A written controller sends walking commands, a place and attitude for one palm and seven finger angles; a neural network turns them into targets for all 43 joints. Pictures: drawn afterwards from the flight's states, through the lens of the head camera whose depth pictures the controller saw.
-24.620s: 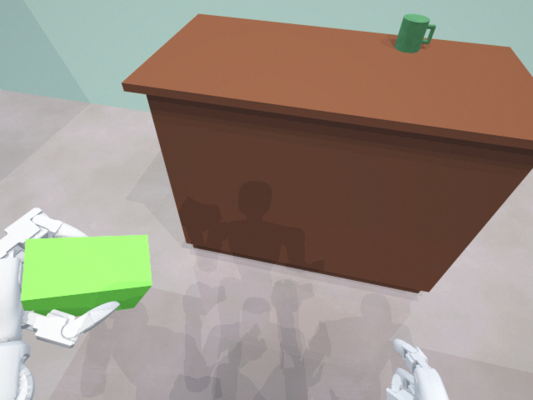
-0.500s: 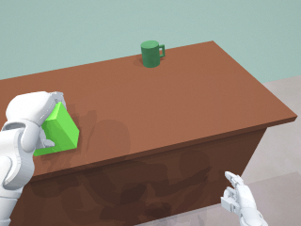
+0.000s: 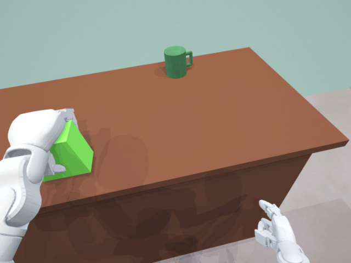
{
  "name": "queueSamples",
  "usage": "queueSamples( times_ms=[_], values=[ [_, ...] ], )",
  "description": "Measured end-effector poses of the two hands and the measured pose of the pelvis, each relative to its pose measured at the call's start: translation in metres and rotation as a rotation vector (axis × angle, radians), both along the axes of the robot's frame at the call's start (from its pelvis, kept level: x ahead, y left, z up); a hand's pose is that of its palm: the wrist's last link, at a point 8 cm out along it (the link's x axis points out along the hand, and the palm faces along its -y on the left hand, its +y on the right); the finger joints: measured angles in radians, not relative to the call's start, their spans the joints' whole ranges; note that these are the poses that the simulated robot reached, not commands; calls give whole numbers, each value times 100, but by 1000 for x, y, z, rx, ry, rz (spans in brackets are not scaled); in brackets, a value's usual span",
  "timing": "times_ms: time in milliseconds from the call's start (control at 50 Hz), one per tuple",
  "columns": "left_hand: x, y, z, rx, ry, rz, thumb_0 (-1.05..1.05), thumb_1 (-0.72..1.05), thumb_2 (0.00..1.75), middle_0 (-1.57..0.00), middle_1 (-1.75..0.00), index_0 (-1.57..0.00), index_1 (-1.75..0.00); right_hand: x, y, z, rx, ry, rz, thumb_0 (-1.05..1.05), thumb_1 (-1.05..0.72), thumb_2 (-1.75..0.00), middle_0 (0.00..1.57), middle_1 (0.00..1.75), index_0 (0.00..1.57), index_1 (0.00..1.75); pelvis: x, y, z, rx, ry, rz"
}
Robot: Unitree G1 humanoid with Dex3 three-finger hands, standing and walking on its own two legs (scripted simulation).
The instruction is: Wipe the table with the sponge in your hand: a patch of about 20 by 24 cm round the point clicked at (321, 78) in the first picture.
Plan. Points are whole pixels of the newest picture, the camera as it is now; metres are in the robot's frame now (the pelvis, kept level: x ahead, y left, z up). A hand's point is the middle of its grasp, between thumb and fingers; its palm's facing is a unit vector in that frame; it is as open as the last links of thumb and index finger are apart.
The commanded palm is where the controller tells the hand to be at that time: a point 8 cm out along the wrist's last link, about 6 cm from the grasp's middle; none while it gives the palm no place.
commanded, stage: lower the sponge onto the table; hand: left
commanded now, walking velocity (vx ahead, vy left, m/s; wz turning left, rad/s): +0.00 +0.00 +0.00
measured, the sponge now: (61, 157) +0.26 +0.31 +0.12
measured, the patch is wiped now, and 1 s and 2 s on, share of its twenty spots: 0.00 0.20 0.40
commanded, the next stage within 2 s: wipe forward along the first lane in 0.64 s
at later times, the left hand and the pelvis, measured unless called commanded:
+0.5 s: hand (57, 151) +0.26 +0.31 +0.15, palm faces +0.04 -0.01 -1.00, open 10.1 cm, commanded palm +0.22 +0.30 +0.21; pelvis +0.00 +0.00 +0.00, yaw +0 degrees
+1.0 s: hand (55, 146) +0.27 +0.32 +0.14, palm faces -0.01 +0.01 -1.00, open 10.1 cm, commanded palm +0.25 +0.32 +0.19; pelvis +0.01 -0.01 +0.00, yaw +1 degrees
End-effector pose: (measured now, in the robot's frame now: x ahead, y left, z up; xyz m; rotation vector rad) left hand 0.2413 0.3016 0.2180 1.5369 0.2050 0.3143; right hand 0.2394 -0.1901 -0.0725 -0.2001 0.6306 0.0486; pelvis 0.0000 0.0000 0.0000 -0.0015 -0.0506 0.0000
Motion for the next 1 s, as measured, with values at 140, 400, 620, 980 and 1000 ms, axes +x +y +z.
queueSamples(
  times_ms=[140, 400, 620, 980, 1000],
  values=[
    [-6, 15, -3, -17, 10, 107, 0, -50, 103, -76, -132, -75, -132, 0, -6, -4, 4, 23, -7, 1, -91, -90, 20, 30, 21, 30, 3, 0, 0, -1, 11, 0],
    [-9, 1, -15, -11, 20, 20, 0, -50, 103, -76, -132, -75, -131, 1, -5, -4, -9, 19, -4, 1, -91, -90, 20, 30, 20, 30, 4, -1, 0, -2, 0, 13],
    [-3, -3, -17, -2, 35, 41, 0, -50, 103, -76, -132, -74, -131, 0, -7, -3, 20, 11, -9, 1, -91, -90, 20, 30, 21, 30, 5, -4, 0, 2, 11, -1],
    [13, 12, -19, 14, 76, 95, 0, -50, 103, -76, -132, -74, -131, -19, -37, -14, -28, 69, -77, 1, -91, -90, 20, 30, 21, 30, 5, -11, -2, -1, 24, 13],
    [15, 13, -19, 14, 82, 96, 0, -50, 103, -76, -132, -74, -131, -21, -39, -15, -27, 73, -82, 1, -91, -90, 20, 30, 21, 30, 5, -12, -2, -1, 25, 12]
  ],
)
